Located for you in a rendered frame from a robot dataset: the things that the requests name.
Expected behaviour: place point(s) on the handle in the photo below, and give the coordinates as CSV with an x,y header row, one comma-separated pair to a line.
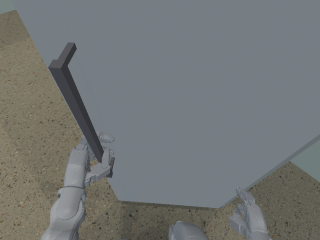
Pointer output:
x,y
62,76

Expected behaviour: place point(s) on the robot right thigh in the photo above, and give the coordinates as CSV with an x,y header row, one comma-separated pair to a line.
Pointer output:
x,y
186,231

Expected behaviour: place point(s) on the left robot hand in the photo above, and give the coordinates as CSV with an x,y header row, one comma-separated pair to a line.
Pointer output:
x,y
79,162

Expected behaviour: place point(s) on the right robot hand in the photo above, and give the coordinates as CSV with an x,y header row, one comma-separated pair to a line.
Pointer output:
x,y
253,218

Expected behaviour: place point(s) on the left robot forearm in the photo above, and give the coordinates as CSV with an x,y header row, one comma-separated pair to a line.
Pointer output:
x,y
67,214

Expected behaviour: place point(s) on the fridge door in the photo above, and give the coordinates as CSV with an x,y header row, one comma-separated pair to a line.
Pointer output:
x,y
201,96

